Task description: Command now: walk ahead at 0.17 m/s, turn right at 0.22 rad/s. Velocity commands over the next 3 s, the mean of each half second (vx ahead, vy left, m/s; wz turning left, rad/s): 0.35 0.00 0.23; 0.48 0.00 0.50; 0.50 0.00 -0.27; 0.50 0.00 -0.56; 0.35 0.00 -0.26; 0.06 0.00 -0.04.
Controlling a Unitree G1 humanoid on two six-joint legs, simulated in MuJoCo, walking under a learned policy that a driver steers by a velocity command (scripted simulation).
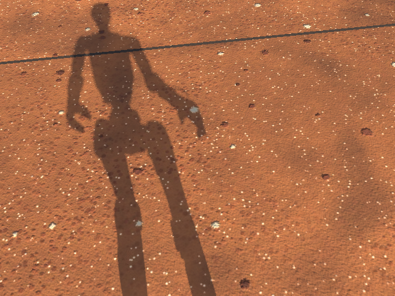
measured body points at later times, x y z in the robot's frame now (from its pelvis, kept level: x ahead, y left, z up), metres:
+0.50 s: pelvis +0.15 +0.02 +0.00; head +0.17 +0.04 +0.45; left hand +0.35 +0.29 -0.07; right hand +0.16 -0.27 -0.12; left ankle +0.00 +0.14 -0.74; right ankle +0.28 -0.10 -0.73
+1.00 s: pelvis +0.39 +0.10 -0.02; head +0.42 +0.13 +0.43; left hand +0.25 +0.36 -0.15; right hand +0.71 +0.02 -0.08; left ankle +0.48 +0.26 -0.74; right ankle +0.28 -0.10 -0.74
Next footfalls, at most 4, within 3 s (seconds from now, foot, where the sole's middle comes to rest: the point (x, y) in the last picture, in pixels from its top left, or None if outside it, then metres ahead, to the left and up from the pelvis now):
0.14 left None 0.04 0.14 -0.78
0.54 right None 0.32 -0.08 -0.78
1.02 left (134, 286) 0.51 0.29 -0.78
1.58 right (173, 194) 0.86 0.17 -0.78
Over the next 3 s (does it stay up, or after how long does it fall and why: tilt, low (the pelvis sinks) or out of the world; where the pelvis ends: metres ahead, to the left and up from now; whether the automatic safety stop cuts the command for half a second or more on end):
stays up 1.23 0.27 -0.01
